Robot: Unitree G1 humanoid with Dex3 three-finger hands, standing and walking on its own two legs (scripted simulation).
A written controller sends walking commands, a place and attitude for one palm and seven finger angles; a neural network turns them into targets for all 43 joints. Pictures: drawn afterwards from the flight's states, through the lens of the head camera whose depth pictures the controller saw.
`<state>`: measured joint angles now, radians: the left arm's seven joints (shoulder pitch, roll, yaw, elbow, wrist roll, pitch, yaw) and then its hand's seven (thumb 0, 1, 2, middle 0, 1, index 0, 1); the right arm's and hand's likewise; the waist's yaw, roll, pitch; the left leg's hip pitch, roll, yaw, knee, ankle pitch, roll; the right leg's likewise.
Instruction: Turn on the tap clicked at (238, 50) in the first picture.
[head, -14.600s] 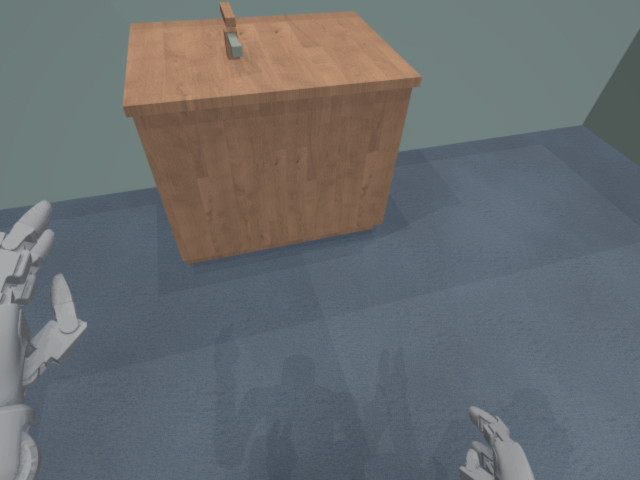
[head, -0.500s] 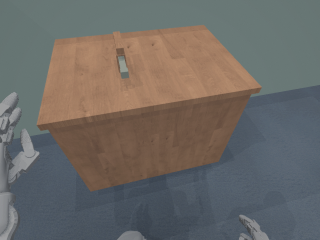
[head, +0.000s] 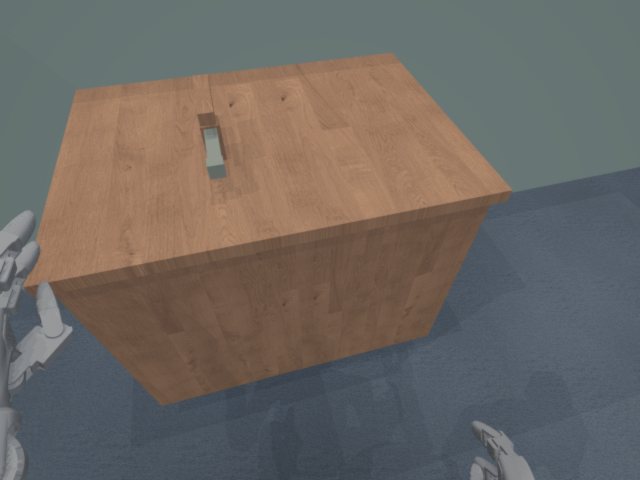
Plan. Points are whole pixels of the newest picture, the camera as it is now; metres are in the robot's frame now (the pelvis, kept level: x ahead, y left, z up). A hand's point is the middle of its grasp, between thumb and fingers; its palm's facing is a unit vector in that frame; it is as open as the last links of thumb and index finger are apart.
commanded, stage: shuffle to correct the standing spot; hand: left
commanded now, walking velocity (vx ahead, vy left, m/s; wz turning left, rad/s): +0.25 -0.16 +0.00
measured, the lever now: (216, 167) +0.57 +0.22 +0.05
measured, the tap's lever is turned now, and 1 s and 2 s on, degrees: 0 0 0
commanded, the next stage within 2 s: come to a stop and stand still in 0.92 s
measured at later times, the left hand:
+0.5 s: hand (203, 221) +0.33 +0.16 +0.17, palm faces +0.40 -0.85 -0.34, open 7.4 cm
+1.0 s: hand (308, 174) +0.42 +0.05 +0.17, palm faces +0.42 -0.84 -0.34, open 7.4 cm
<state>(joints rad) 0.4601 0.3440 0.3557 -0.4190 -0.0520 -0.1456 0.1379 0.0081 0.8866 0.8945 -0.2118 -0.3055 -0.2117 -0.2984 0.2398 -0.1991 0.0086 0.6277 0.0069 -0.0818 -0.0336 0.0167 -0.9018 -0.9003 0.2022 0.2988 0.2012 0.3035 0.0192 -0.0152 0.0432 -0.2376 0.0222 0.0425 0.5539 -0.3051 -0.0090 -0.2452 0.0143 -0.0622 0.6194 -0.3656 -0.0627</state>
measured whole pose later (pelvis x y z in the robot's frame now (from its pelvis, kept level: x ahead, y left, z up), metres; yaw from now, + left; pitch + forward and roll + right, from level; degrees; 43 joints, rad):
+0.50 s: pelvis +0.11 -0.08 +0.00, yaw -1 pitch -2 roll +2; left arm 0.39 0.35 0.34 -0.52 -0.06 -0.17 0.15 0.01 0.89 0.89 -0.21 -0.31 -0.21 -0.30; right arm 0.20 -0.22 -0.01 0.57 0.00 -0.08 -0.03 0.02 -0.90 -0.90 0.20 0.30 0.20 0.30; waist 0.04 -0.05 0.11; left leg -0.42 0.06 0.16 0.61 -0.12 0.03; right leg -0.13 0.10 -0.08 0.55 -0.39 -0.14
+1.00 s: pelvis +0.19 -0.19 +0.01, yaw -1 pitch -2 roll +2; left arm 0.39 0.32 0.34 -0.46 -0.03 -0.16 0.16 0.01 0.88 0.89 -0.21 -0.31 -0.21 -0.30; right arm 0.23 -0.22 0.00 0.65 0.00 -0.07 -0.04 0.02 -0.90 -0.90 0.20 0.30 0.20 0.30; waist 0.02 -0.04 0.06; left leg -0.44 0.05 0.10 0.84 -0.33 0.00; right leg -0.26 -0.02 -0.08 0.56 -0.27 -0.06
